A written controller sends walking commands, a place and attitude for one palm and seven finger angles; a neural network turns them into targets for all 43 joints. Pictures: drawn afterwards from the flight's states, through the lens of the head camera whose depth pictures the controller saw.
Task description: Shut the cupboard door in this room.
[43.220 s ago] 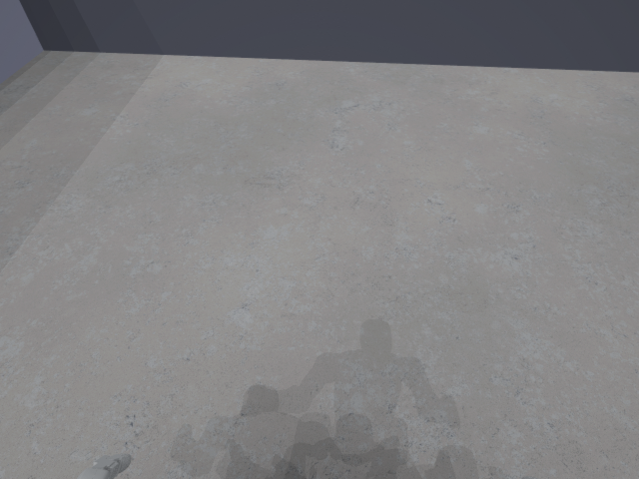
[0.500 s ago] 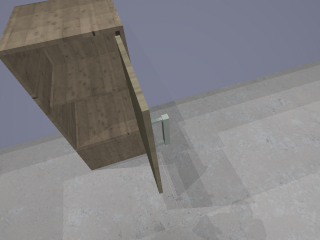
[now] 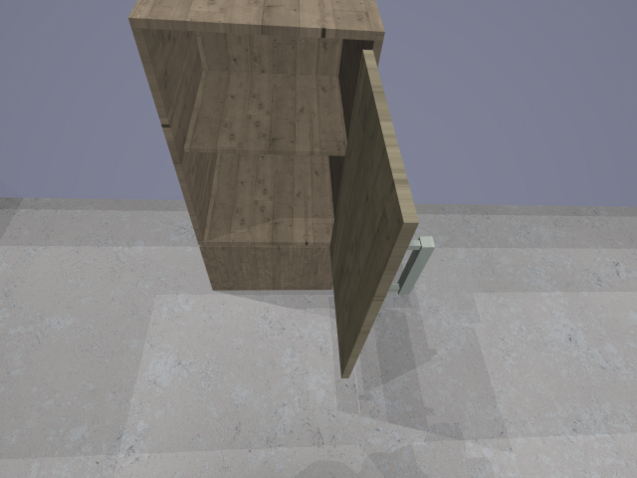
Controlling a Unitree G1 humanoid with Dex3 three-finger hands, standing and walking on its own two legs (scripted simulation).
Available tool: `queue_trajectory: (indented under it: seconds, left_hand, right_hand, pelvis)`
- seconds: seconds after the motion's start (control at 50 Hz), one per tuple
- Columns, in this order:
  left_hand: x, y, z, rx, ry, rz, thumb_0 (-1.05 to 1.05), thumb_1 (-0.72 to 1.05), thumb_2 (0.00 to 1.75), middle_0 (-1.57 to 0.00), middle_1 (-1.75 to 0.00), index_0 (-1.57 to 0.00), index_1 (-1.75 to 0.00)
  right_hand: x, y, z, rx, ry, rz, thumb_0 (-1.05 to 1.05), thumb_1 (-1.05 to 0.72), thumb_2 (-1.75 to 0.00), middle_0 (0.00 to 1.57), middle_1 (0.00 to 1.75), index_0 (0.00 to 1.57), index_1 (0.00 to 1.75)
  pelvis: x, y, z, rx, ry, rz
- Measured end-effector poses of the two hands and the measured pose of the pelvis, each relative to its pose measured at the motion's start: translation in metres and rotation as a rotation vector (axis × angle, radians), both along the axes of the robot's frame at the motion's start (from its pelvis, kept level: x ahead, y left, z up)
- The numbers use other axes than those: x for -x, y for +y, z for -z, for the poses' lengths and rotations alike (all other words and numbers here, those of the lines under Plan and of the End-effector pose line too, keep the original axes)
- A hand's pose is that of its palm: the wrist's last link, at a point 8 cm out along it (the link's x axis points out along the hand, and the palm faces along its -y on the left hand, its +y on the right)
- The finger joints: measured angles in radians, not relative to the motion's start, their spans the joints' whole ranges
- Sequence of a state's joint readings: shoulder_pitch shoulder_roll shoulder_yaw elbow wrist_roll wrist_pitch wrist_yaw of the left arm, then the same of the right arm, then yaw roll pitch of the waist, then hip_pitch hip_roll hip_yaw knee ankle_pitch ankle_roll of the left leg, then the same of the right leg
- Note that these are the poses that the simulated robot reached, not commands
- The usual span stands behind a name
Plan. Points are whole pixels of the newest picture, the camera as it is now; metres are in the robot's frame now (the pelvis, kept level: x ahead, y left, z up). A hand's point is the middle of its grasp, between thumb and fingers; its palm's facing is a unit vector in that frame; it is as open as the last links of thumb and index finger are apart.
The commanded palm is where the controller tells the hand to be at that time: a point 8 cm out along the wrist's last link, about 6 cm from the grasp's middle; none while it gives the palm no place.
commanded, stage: stand and wait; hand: left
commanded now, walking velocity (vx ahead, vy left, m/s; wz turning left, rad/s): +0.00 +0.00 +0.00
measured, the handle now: (401, 268) +0.42 -0.09 -0.03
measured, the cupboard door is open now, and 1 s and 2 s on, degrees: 91 91 93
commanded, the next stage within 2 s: turn or walk to find it in 0.30 s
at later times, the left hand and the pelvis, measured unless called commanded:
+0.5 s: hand out of the picture +0.07 +0.16 -0.15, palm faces +0.15 -0.96 -0.25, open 7.3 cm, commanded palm none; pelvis +0.02 -0.03 +0.01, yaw +6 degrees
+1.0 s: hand out of the picture +0.06 +0.20 -0.16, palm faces +0.26 -0.95 -0.17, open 7.4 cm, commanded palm none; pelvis +0.10 +0.02 +0.01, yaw +11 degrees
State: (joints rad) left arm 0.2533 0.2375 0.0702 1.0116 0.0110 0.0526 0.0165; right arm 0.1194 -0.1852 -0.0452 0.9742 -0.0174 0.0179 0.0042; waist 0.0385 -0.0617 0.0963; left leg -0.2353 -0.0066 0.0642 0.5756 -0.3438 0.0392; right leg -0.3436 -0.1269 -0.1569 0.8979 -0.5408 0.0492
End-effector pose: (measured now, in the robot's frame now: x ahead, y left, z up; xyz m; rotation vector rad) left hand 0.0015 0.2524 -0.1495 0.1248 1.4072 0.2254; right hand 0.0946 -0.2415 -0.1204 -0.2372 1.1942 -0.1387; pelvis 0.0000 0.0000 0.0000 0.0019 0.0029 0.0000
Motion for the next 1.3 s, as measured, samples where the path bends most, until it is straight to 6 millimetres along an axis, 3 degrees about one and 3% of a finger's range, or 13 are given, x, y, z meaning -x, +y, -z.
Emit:
queue_trajectory:
  seconds: [0.2, 0.4, 0.48, 0.62, 0.8, 0.86, 0.92, 0.98, 1.06, 1.14, 1.2, 1.24, 1.3]
  left_hand:
    - [-0.037, 0.009, -0.021, -0.019, -0.11, -0.012, 0.01, 0.91, 0.9, -0.19, -0.3, -0.2, -0.3]
    - [-0.063, -0.036, -0.027, -0.048, -0.158, 0.033, 0.0, 0.91, 0.9, -0.19, -0.3, -0.2, -0.3]
    - [-0.054, -0.05, -0.034, -0.047, -0.167, -0.01, 0.0, 0.91, 0.9, -0.2, -0.3, -0.2, -0.3]
    - [-0.023, -0.047, -0.036, -0.051, -0.13, -0.088, 0.0, 0.92, 0.9, -0.2, -0.3, -0.2, -0.3]
    - [0.038, -0.029, -0.008, 0.03, 0.001, -0.221, 0.0, 0.91, 0.9, -0.2, -0.3, -0.2, -0.3]
    - [0.04, -0.023, -0.005, 0.056, 0.067, -0.217, 0.0, 0.91, 0.9, -0.2, -0.3, -0.2, -0.3]
    - [0.016, -0.016, -0.011, 0.067, 0.061, -0.199, 0.01, 0.91, 0.9, -0.19, -0.3, -0.2, -0.3]
    - [-0.025, -0.007, -0.017, 0.057, 0.005, -0.183, 0.01, 0.91, 0.9, -0.19, -0.3, -0.2, -0.3]
    - [-0.093, 0.001, -0.02, 0.029, -0.068, -0.148, 0.01, 0.91, 0.9, -0.19, -0.3, -0.2, -0.3]
    - [-0.167, -0.003, -0.021, 0.014, -0.115, -0.024, 0.01, 0.91, 0.9, -0.19, -0.3, -0.2, -0.3]
    - [-0.214, -0.009, -0.015, -0.012, -0.183, 0.021, 0.0, 0.91, 0.9, -0.19, -0.3, -0.2, -0.3]
    - [-0.232, -0.014, -0.017, -0.021, -0.217, 0.028, 0.0, 0.91, 0.9, -0.19, -0.3, -0.2, -0.3]
    - [-0.24, -0.019, -0.024, -0.025, -0.245, 0.001, 0.0, 0.91, 0.9, -0.19, -0.3, -0.2, -0.3]
  right_hand:
    - [0.0, 0.018, -0.005, -0.02, 0.015, -0.022, 0.01, -0.91, -0.9, 0.2, 0.3, 0.2, 0.3]
    - [0.033, -0.008, 0.033, -0.098, 0.126, 0.039, 0.01, -0.92, -0.9, 0.2, 0.3, 0.2, 0.3]
    - [0.041, -0.015, 0.034, -0.105, 0.194, 0.023, 0.01, -0.92, -0.9, 0.2, 0.3, 0.2, 0.3]
    - [0.034, -0.02, 0.024, -0.089, 0.224, -0.036, 0.01, -0.91, -0.9, 0.2, 0.3, 0.2, 0.3]
    - [-0.022, 0.012, 0.012, -0.032, 0.109, -0.14, 0.01, -0.91, -0.9, 0.2, 0.3, 0.2, 0.3]
    - [-0.032, 0.025, 0.007, -0.032, 0.066, -0.12, 0.01, -0.91, -0.9, 0.2, 0.3, 0.2, 0.3]
    - [-0.03, 0.035, 0.004, -0.041, 0.086, -0.097, 0.01, -0.91, -0.9, 0.2, 0.3, 0.2, 0.3]
    - [-0.023, 0.042, 0.006, -0.055, 0.158, -0.082, 0.01, -0.91, -0.9, 0.2, 0.3, 0.2, 0.3]
    - [-0.017, 0.046, 0.013, -0.078, 0.266, -0.047, 0.01, -0.91, -0.9, 0.2, 0.3, 0.2, 0.3]
    - [-0.02, 0.045, 0.02, -0.099, 0.328, 0.008, 0.01, -0.91, -0.9, 0.2, 0.3, 0.2, 0.3]
    - [-0.026, 0.037, 0.03, -0.119, 0.381, 0.035, 0.01, -0.91, -0.9, 0.2, 0.3, 0.2, 0.3]
    - [-0.038, 0.029, 0.034, -0.114, 0.389, 0.032, 0.01, -0.91, -0.9, 0.2, 0.3, 0.2, 0.3]
    - [-0.07, 0.021, 0.034, -0.096, 0.342, -0.001, 0.01, -0.91, -0.9, 0.2, 0.3, 0.2, 0.3]
  pelvis:
    - [-0.009, 0.005, -0.014, 0.012, -0.003, -0.044]
    - [-0.021, -0.024, -0.002, -0.02, -0.02, -0.063]
    - [-0.021, -0.03, -0.007, -0.029, -0.022, -0.102]
    - [-0.018, -0.032, -0.012, -0.028, -0.011, -0.154]
    - [-0.039, -0.002, -0.003, 0.009, 0.005, -0.197]
    - [-0.054, 0.008, -0.004, 0.0, -0.003, -0.182]
    - [-0.072, 0.016, -0.01, 0.006, -0.003, -0.188]
    - [-0.092, 0.019, -0.013, 0.003, -0.001, -0.191]
    - [-0.121, 0.018, -0.01, -0.003, 0.014, -0.163]
    - [-0.136, 0.012, -0.007, 0.006, 0.05, -0.118]
    - [-0.158, 0.001, 0.004, -0.007, 0.06, -0.124]
    - [-0.164, -0.001, 0.004, -0.002, 0.048, -0.127]
    - [-0.172, -0.002, 0.0, -0.004, 0.016, -0.148]
